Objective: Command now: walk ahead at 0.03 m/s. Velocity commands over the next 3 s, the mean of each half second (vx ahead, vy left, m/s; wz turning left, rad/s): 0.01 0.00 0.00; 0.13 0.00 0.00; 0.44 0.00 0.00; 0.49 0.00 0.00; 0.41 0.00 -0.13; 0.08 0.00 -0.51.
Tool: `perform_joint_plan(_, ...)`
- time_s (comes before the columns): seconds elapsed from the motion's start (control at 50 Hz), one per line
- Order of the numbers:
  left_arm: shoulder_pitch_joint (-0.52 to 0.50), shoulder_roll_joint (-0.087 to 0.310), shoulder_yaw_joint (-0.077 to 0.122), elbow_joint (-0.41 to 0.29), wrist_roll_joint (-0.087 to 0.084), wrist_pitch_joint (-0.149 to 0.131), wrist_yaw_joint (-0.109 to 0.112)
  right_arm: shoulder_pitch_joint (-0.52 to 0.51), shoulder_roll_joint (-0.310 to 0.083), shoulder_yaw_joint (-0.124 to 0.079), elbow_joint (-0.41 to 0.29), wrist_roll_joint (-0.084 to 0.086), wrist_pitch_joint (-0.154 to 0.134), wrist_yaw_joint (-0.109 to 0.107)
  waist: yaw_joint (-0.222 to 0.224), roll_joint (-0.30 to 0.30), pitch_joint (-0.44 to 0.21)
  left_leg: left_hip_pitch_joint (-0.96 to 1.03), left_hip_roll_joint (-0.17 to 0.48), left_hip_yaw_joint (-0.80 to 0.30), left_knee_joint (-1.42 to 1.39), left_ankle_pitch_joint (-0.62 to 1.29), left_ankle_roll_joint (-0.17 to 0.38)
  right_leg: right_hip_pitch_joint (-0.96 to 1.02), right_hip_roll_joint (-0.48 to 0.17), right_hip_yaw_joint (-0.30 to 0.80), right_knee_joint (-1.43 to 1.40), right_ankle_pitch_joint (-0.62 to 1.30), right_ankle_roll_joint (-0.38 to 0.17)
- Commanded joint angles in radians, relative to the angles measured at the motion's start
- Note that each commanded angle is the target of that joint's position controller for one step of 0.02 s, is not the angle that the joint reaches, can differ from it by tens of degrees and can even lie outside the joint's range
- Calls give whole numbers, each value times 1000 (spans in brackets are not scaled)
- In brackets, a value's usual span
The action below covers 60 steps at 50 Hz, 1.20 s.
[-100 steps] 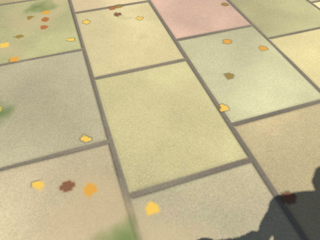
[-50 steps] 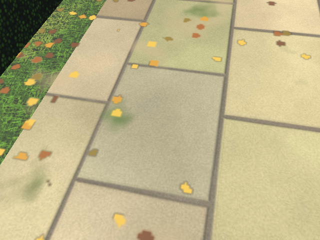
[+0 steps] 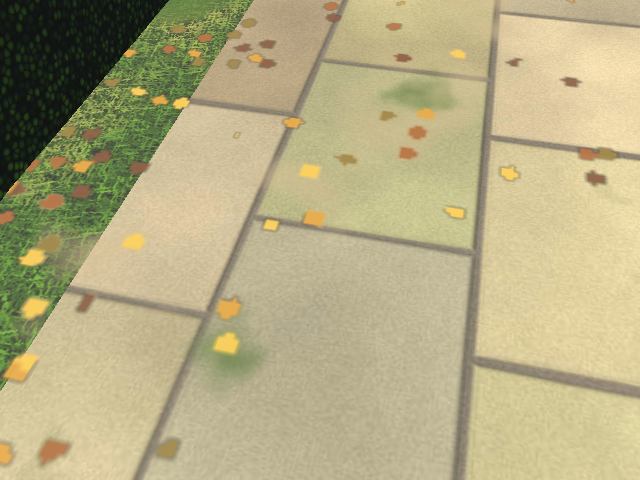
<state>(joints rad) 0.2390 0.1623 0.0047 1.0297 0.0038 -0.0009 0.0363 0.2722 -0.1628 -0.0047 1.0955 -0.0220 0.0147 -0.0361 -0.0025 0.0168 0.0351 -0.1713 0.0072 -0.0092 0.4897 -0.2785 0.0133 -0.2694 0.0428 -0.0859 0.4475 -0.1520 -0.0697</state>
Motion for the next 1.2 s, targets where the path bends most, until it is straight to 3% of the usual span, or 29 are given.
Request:
perform_joint_plan(0.02,20,98,25,-19,-8,4,-6,98,-71,-4,17,3,-9,-2,7,11,89,-87,58,-80,-146,-55,30,-26,-133,182,-197,-223,14)
perform_joint_plan(0.06,52,80,22,6,3,1,-8,84,-55,1,23,9,-23,-4,22,44,68,-118,70,-93,-189,-33,28,70,-127,164,-133,-96,11)
perform_joint_plan(0.12,66,79,20,30,6,-8,-10,84,-57,1,25,12,-35,-9,26,18,34,-89,77,-96,-199,17,35,107,-127,157,-111,-16,9)
perform_joint_plan(0.3,87,57,8,81,4,-7,-4,122,-41,4,45,12,-33,-10,15,-11,49,-60,76,-87,-200,43,45,89,-128,153,-114,-2,22)
perform_joint_plan(0.7,130,28,-1,134,4,-7,4,159,-11,12,65,12,-37,-13,14,-11,57,-35,76,-77,-196,103,49,95,-134,153,-98,50,25)
perform_joint_plan(0.74,133,30,2,135,6,-4,2,183,-24,5,71,9,-34,-12,8,1,48,-38,60,-81,-213,-87,62,84,-101,131,-75,-112,21)
perform_joint_plan(0.78,118,41,12,116,13,1,-5,198,-67,-15,59,7,-24,-9,-7,58,98,-67,80,-149,-243,-394,111,-19,-40,79,24,-341,4)
perform_joint_plan(0.82,53,14,10,73,27,-3,-18,263,-98,-32,63,10,-21,-7,-44,120,182,-53,205,-315,-351,-593,183,-183,-7,8,188,-330,9)
perform_joint_plan(0.84,28,3,8,50,37,-12,-25,263,-109,-40,63,9,-24,-7,-47,138,219,-51,267,-373,-381,-581,216,-232,-41,4,266,-271,6)
perform_joint_plan(0.88,-8,28,19,12,34,-33,-36,261,-111,-47,55,-3,-40,-4,-45,103,219,11,299,-389,-385,-452,241,-321,-81,32,342,-275,-1)
perform_joint_plan(0.94,-14,40,32,-22,17,-62,-50,234,-114,-53,43,-3,-65,2,-20,82,182,48,260,-290,-328,-248,217,-256,-84,23,243,-246,-4)
perform_joint_plan(0.96,19,32,35,-19,12,-68,-53,212,-118,-55,37,1,-69,3,6,79,165,7,237,-245,-297,-205,202,-158,-66,1,176,-201,-7)
perform_joint_plan(1.0,219,31,50,49,5,-73,-50,160,-114,-54,19,7,-78,8,98,27,107,-178,152,-132,-139,-82,159,203,5,-36,41,-140,-9)
perform_joint_plan(1.02,357,87,71,82,16,-80,-38,136,-78,-42,1,4,-90,16,159,-108,54,-291,70,-20,114,5,121,381,-112,137,-66,-230,-30)
perform_joint_plan(1.04,498,213,101,103,15,-76,-30,150,-2,-24,-48,9,-98,28,177,-382,-30,-495,-67,123,468,-197,65,513,-385,615,-272,-498,-137)
perform_joint_plan(1.06,452,161,87,109,15,-60,-27,95,-81,-44,-66,-23,-95,37,135,-248,30,-554,-30,24,651,-248,83,399,-427,754,-332,-593,-176)
perform_joint_plan(1.08,320,136,76,63,19,-60,-28,46,-70,-44,-83,-24,-95,48,78,-114,108,-586,30,-5,709,-143,97,304,-408,649,-317,-569,-163)
perform_joint_plan(1.1,240,124,71,35,19,-67,-32,37,-49,-39,-82,-14,-102,56,48,-47,117,-555,58,-17,689,-43,97,240,-369,542,-324,-429,-144)
perform_joint_plan(1.14,202,83,52,25,12,-85,-29,66,-40,-43,-71,-16,-96,63,0,-33,90,-480,83,-7,621,42,78,201,-295,372,-332,-196,-105)
perform_joint_plan(1.2,280,74,39,60,10,-102,-23,29,-47,-50,-86,-14,-73,66,-5,-69,71,-510,69,39,575,84,53,252,-260,250,-310,103,-104)
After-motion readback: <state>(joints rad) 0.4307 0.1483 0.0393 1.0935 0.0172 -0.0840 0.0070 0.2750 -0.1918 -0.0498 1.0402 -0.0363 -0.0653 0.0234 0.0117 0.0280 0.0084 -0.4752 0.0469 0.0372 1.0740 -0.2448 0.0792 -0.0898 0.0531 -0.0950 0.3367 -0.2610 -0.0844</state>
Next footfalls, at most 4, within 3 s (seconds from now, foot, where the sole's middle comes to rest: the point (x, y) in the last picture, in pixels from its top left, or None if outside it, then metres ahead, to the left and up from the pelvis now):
1.50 left None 0.51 0.04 -0.77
2.06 right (390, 351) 0.83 -0.13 -0.77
2.54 left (327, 271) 1.07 0.02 -0.77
3.00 right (399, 320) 0.91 -0.16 -0.77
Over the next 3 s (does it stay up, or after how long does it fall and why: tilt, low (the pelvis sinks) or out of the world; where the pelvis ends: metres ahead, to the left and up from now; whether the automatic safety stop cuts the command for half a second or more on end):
stays up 0.92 -0.06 -0.01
